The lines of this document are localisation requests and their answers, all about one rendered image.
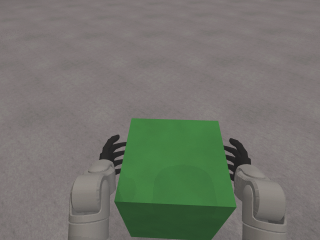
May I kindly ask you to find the carton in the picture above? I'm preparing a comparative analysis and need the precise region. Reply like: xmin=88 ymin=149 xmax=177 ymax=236
xmin=114 ymin=118 xmax=237 ymax=240

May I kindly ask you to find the robot right forearm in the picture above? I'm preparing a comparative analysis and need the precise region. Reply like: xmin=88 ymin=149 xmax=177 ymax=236
xmin=234 ymin=164 xmax=287 ymax=240

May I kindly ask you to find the robot right hand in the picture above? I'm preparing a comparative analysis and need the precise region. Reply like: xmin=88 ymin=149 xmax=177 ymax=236
xmin=223 ymin=138 xmax=251 ymax=181

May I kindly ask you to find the robot left hand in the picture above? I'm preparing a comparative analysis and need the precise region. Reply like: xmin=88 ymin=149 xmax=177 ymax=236
xmin=99 ymin=134 xmax=127 ymax=175

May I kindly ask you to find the robot left forearm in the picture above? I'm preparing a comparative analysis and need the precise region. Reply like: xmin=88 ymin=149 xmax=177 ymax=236
xmin=68 ymin=159 xmax=116 ymax=240

